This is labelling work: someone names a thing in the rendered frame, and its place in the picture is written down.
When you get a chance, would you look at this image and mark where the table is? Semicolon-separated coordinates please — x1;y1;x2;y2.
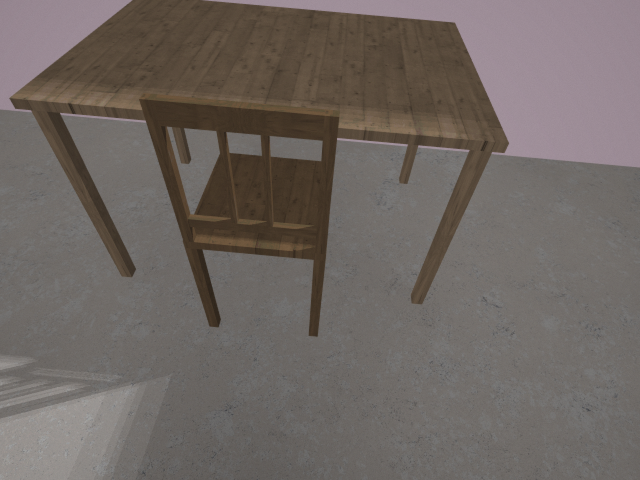
9;0;509;304

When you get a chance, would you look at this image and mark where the chair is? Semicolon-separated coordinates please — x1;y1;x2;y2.
139;93;340;337

